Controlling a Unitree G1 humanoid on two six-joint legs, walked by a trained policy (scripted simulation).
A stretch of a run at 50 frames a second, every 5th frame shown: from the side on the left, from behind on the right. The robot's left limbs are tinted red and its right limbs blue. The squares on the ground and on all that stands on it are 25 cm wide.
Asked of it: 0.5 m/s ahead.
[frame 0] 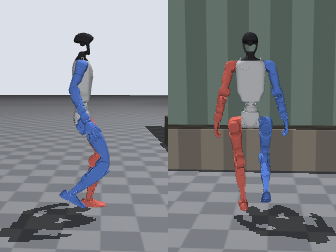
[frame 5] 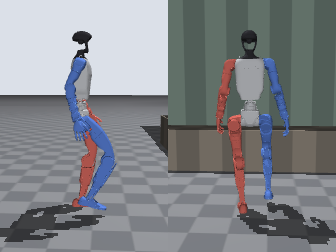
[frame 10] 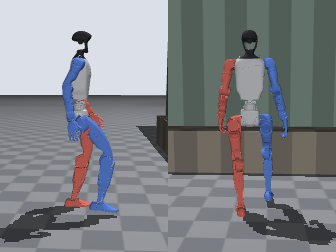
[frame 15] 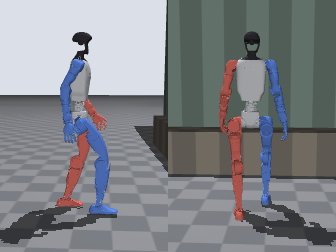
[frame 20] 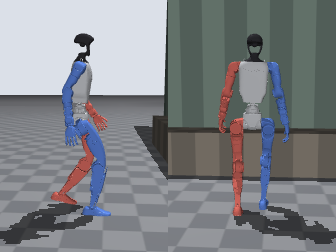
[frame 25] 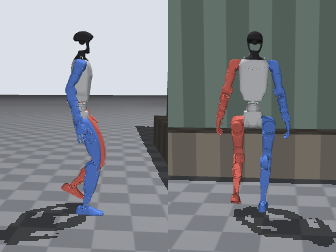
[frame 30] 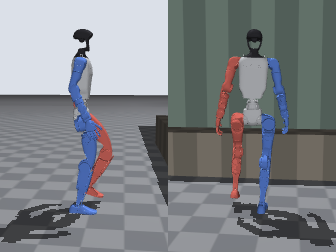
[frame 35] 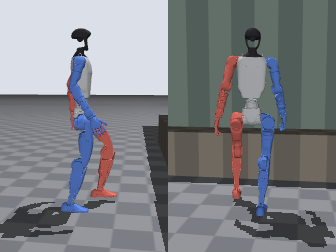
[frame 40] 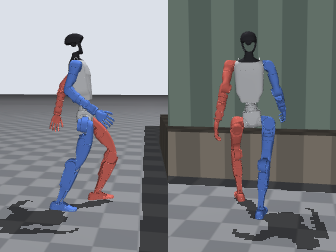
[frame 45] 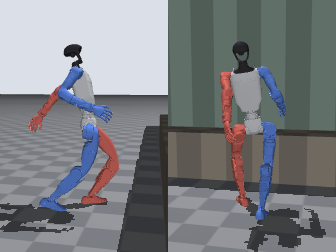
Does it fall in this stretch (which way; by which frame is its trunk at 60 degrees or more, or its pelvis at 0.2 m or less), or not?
no
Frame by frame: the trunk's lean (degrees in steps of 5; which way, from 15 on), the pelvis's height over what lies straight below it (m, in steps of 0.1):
0: 0, 0.8
5: 0, 0.8
10: 0, 0.8
15: 5, 0.8
20: 5, 0.8
25: 5, 0.8
30: 0, 0.8
35: 0, 0.8
40: 10, 0.7
45: 20 backward and to its left, 0.7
